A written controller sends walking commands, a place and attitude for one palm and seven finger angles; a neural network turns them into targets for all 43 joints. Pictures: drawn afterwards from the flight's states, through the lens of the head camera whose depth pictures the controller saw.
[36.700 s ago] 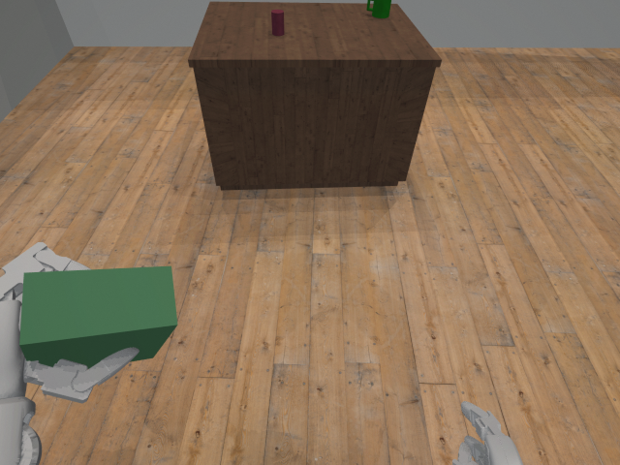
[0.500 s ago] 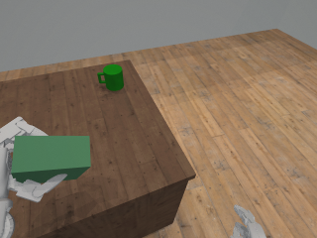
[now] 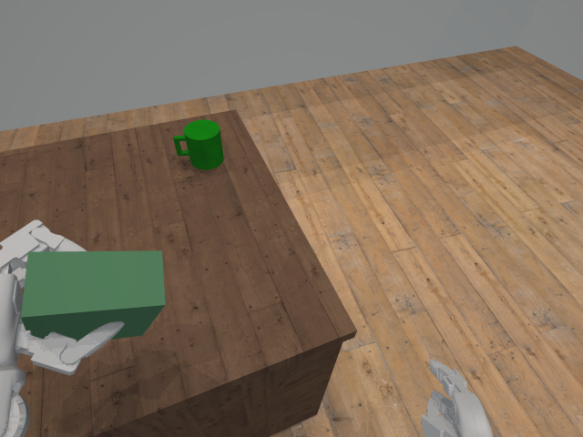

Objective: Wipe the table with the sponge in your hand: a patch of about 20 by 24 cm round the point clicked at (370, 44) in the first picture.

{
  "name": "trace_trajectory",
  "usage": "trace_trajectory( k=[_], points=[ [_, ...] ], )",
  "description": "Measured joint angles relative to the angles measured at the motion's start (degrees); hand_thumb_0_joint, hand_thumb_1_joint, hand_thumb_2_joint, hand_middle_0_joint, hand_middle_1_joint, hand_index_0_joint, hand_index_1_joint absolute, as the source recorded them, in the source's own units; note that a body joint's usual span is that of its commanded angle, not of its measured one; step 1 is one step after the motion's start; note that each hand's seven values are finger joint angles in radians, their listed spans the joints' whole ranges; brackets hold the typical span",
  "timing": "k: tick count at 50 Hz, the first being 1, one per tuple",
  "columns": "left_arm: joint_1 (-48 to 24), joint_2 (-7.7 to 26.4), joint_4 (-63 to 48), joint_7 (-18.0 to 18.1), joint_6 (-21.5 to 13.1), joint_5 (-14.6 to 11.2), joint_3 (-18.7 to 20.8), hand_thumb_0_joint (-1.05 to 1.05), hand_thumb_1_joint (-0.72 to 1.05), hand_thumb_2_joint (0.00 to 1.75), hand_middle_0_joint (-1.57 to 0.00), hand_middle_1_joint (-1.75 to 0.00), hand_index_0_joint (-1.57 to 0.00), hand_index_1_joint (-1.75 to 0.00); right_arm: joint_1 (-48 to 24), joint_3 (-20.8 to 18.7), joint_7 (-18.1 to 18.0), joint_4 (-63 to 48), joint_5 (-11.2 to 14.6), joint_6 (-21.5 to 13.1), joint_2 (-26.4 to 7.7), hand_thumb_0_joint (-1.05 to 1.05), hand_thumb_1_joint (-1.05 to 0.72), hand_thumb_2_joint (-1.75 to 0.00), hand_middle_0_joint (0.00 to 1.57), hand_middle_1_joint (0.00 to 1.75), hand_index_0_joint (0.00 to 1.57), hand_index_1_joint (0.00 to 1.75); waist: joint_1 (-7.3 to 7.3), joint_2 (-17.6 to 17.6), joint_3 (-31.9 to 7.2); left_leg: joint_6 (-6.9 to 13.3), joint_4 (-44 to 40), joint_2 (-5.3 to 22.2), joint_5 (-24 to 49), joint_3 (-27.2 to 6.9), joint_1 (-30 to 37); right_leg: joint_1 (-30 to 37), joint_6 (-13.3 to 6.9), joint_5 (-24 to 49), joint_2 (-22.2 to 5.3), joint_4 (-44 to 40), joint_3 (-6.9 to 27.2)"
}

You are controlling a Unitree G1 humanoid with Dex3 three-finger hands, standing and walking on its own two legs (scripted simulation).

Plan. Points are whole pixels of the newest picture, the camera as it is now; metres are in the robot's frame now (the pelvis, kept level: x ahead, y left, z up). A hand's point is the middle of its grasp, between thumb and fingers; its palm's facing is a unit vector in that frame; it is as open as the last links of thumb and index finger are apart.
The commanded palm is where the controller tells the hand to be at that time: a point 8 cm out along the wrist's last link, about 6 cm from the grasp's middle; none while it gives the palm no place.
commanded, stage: look again from close up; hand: left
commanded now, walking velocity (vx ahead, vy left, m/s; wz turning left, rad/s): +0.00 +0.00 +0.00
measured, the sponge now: (114, 300) +0.23 +0.22 +0.13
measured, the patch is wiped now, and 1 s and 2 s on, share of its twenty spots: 0.00 0.00 0.00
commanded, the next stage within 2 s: come to a stop and stand still in 0.18 s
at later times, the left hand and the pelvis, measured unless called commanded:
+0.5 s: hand (44, 273) +0.23 +0.28 +0.17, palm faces +0.41 -0.82 -0.40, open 9.8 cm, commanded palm +0.15 +0.29 +0.17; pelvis -0.01 +0.01 +0.00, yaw -1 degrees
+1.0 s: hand (55, 297) +0.22 +0.26 +0.15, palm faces +0.34 -0.88 -0.33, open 9.8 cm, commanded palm +0.16 +0.30 +0.17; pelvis -0.01 +0.02 +0.00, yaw -1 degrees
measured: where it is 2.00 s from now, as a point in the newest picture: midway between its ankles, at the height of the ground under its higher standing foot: outside the picture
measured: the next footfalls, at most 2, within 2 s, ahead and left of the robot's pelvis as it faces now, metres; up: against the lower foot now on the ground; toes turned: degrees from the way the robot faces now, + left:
none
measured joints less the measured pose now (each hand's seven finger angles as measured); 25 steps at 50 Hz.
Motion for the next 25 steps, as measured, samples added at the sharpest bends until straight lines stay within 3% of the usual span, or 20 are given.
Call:
trace_trajectory(
  k=[16, 18, 20, 23, 25],
  points=[
    [0.0, 0.5, -1.7, 0.2, 0.5, 0.0, -0.3, -0.01, -0.48, 1.06, -0.76, -1.36, -0.77, -1.36, 0.5, 0.3, -0.2, 0.0, 0.0, 0.3, 0.4, 0.01, -0.9, -0.89, 0.2, 0.3, 0.2, 0.3, -0.23, -0.5, 0.3, 0.3, -0.8, -0.6, 0.4, 0.0, 0.6, 0.5, 0.4, 0.1, -0.6, -0.3, -0.1],
    [-7.2, 4.7, 1.6, -2.2, -1.2, 3.3, 1.7, -0.01, -0.48, 1.06, -0.76, -1.36, -0.77, -1.36, 1.6, -0.2, -0.2, -0.2, -0.9, -1.2, 0.3, 0.01, -0.9, -0.89, 0.2, 0.3, 0.2, 0.3, 1.87, -0.8, 0.9, 0.3, 1.0, -0.2, 0.1, -0.4, -1.5, -1.3, 0.3, 0.0, -0.3, 0.9, -0.4],
    [-12.8, 7.3, 6.5, -2.1, -3.5, 2.4, 5.1, -0.01, -0.48, 1.06, -0.76, -1.36, -0.77, -1.36, 0.5, 0.2, 0.7, 0.9, -0.9, -1.6, 0.4, 0.01, -0.9, -0.89, 0.2, 0.3, 0.2, 0.3, 2.63, -1.5, 2.0, 0.2, 1.2, 0.1, 0.5, 0.0, -2.4, -2.6, -0.1, 0.2, 0.0, 1.7, 0.0],
    [-12.5, 5.3, 7.7, -0.8, -3.2, 0.4, 7.2, -0.01, -0.48, 1.06, -0.76, -1.36, -0.77, -1.36, -0.3, -0.2, 2.3, 0.5, -0.4, -2.3, 0.0, 0.01, -0.9, -0.89, 0.2, 0.3, 0.2, 0.3, 1.53, -1.2, 2.8, 0.5, 0.9, -0.1, 0.8, 1.2, -2.5, -3.7, 0.2, 0.3, -0.3, 2.8, 1.1],
    [-8.6, 2.5, 4.9, -0.6, -3.1, 0.1, 5.1, -0.01, -0.48, 1.06, -0.76, -1.36, -0.76, -1.36, 0.1, -0.7, 3.0, 0.1, -0.3, -2.8, -0.5, 0.01, -0.9, -0.89, 0.2, 0.3, 0.2, 0.3, 0.66, -0.7, 2.7, 0.9, 1.1, -0.4, 0.6, 1.7, -2.4, -4.0, 0.7, 0.0, -0.7, 3.4, 1.6]
  ],
)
